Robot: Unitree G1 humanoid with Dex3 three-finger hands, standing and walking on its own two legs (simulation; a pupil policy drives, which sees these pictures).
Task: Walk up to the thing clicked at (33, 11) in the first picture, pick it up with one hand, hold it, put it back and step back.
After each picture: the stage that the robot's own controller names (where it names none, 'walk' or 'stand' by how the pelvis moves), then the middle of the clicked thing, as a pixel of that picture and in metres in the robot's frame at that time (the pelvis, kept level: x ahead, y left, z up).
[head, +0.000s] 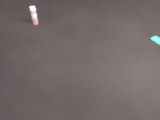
stand; (34, 15) +1.90 +0.61 -0.66
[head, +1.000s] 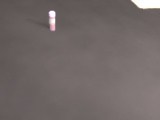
walk; (52, 21) +1.80 +0.30 -0.63
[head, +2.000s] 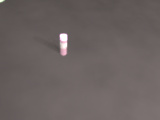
walk; (63, 45) +1.24 +0.14 -0.64
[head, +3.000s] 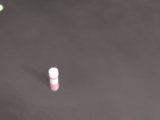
walk; (54, 79) +0.81 +0.18 -0.65
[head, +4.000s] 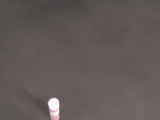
walk; (54, 110) +0.56 +0.14 -0.65
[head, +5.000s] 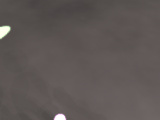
stand; out of the picture +0.45 +0.14 -0.64
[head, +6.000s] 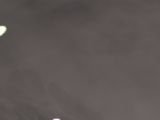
stand; out of the picture +0.42 +0.14 -0.65
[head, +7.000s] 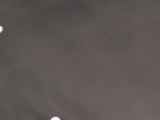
stand; out of the picture +0.42 +0.15 -0.66
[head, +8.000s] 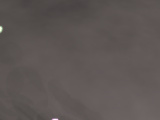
stand; out of the picture +0.41 +0.16 -0.66
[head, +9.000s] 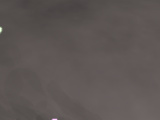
stand; out of the picture +0.41 +0.15 -0.66
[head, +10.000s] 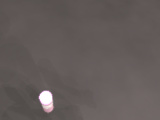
go down; (47, 102) +0.43 +0.15 -0.56
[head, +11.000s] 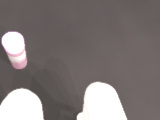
go down; (16, 53) +0.49 +0.20 -0.25
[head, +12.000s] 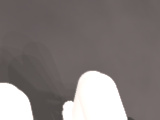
close in; out of the picture +0.48 +0.23 -0.20
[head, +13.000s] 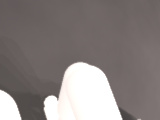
close; out of the picture +0.47 +0.26 -0.17
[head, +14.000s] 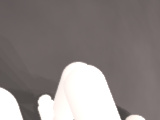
lift; out of the picture +0.45 +0.25 -0.17
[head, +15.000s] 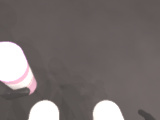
lift; (18, 75) +0.34 +0.18 +0.03
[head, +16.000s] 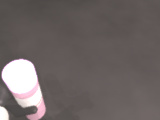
hold; (28, 95) +0.29 +0.16 +0.04
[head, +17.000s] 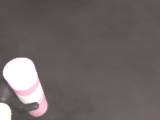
hold; (30, 92) +0.31 +0.16 +0.04
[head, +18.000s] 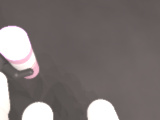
crouch; (22, 58) +0.41 +0.16 -0.03
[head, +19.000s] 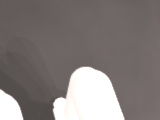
lower; out of the picture +0.46 +0.25 -0.15
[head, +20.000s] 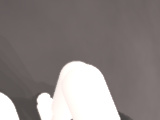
lower; out of the picture +0.45 +0.28 -0.17
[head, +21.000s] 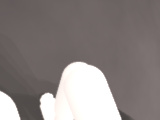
lower; out of the picture +0.46 +0.28 -0.17
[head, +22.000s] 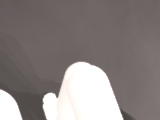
lower; out of the picture +0.45 +0.27 -0.16
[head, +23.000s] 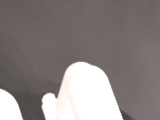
rest; out of the picture +0.45 +0.27 -0.17
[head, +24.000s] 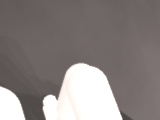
open; out of the picture +0.45 +0.25 -0.18
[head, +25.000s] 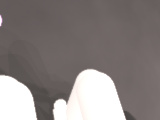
stand; out of the picture +0.46 +0.23 -0.19
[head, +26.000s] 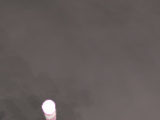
stand; (50, 112) +0.42 +0.13 -0.54
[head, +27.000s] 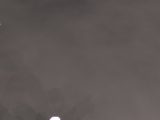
stand; out of the picture +0.41 +0.14 -0.60
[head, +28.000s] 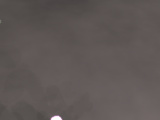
stand; out of the picture +0.40 +0.13 -0.60
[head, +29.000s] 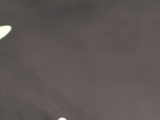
stand; out of the picture +0.43 +0.12 -0.65
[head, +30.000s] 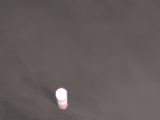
walk; (62, 99) +0.49 +0.11 -0.63
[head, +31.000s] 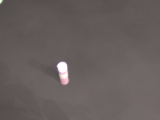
walk; (63, 74) +0.76 +0.15 -0.64
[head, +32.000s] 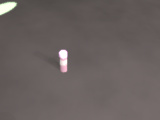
stand; (63, 61) +1.07 +0.12 -0.64
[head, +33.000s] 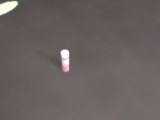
stand; (65, 61) +1.05 +0.13 -0.66
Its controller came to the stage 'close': yes
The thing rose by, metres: 0.69
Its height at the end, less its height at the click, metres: +0.00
